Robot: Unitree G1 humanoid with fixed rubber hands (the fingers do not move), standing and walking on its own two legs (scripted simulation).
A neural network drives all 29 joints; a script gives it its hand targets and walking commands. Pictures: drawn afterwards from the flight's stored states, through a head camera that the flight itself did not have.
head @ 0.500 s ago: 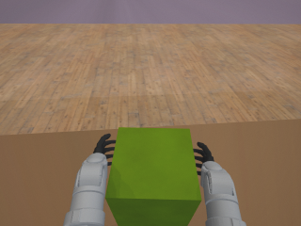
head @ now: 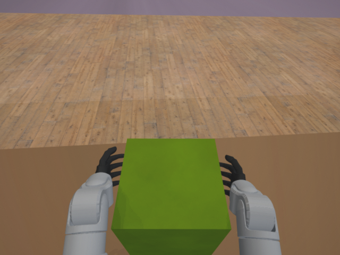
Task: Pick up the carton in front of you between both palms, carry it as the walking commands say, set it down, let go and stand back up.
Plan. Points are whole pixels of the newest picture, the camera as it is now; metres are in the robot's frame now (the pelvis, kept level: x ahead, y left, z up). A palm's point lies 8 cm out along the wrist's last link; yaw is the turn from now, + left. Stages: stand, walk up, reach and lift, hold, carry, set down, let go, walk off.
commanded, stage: carry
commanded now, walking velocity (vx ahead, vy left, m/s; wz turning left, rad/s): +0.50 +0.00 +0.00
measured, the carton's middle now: (170, 200) +0.28 +0.01 -0.01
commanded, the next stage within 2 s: none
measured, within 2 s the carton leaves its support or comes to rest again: neither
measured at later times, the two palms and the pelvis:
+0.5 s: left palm (111, 108) +0.54 +0.21 +0.08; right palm (204, 113) +0.54 -0.09 +0.07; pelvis +0.27 +0.05 -0.02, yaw +0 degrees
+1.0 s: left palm (132, 68) +0.86 +0.20 +0.06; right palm (198, 71) +0.88 -0.10 +0.05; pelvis +0.60 +0.02 -0.01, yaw +5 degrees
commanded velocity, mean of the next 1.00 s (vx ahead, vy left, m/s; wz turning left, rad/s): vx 0.50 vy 0.00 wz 0.00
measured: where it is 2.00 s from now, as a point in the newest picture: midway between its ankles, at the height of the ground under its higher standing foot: (160, 151)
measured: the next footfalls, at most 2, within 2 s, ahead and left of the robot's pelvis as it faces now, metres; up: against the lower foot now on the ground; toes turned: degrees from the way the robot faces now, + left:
right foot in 0.10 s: +0.10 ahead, -0.11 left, +0.00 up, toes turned -7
left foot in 0.42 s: +0.36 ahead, +0.13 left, +0.00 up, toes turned +13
